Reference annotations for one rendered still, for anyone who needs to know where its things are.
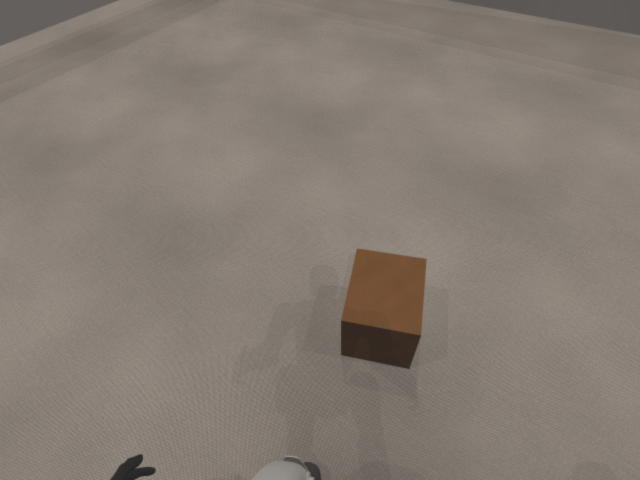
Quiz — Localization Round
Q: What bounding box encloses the robot left shin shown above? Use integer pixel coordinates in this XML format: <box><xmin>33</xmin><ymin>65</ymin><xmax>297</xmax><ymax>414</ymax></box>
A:
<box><xmin>283</xmin><ymin>456</ymin><xmax>309</xmax><ymax>472</ymax></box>

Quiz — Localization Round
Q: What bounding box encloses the carton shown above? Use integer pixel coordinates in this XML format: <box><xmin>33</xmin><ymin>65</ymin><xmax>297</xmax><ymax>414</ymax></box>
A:
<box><xmin>341</xmin><ymin>248</ymin><xmax>427</xmax><ymax>369</ymax></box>

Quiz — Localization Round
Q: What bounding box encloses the left robot hand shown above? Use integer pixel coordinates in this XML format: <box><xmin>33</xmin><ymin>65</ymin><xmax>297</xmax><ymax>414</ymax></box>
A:
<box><xmin>110</xmin><ymin>454</ymin><xmax>156</xmax><ymax>480</ymax></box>

